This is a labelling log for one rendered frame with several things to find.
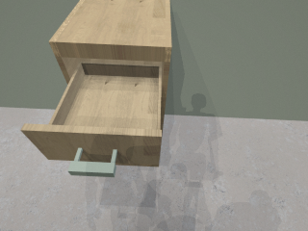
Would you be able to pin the cabinet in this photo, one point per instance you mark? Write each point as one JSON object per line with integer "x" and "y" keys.
{"x": 117, "y": 32}

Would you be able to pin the drawer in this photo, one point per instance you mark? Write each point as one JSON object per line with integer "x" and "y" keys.
{"x": 105, "y": 107}

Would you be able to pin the handle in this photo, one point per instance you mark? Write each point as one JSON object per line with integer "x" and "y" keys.
{"x": 96, "y": 169}

